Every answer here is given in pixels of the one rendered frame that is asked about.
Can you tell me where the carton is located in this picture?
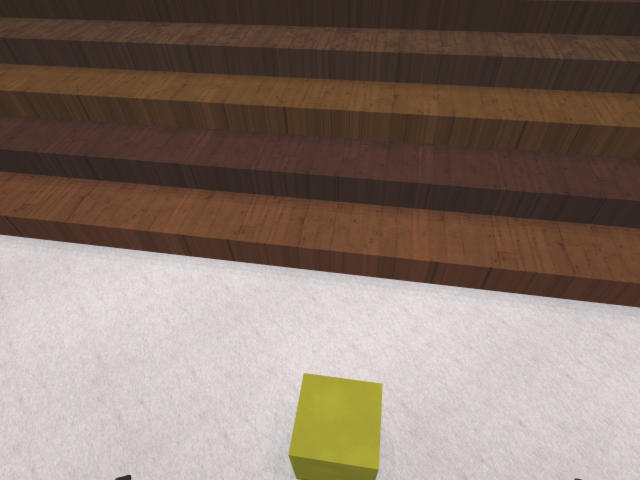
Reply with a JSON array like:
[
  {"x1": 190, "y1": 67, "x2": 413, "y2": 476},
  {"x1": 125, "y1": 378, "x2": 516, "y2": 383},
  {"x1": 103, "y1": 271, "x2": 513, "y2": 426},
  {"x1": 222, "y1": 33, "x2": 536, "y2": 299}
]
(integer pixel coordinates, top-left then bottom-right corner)
[{"x1": 288, "y1": 373, "x2": 383, "y2": 480}]

